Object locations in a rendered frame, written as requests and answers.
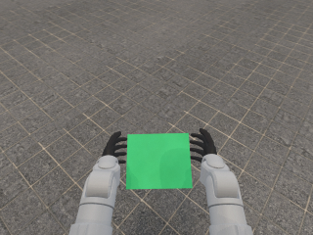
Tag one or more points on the left robot forearm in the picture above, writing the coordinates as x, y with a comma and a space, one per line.
97, 201

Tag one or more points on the right robot forearm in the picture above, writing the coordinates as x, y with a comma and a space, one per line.
224, 199

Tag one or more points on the carton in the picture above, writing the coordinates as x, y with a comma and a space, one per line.
158, 161

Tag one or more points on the right robot hand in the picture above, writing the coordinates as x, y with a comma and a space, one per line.
207, 144

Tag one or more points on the left robot hand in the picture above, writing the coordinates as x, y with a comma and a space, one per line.
111, 147

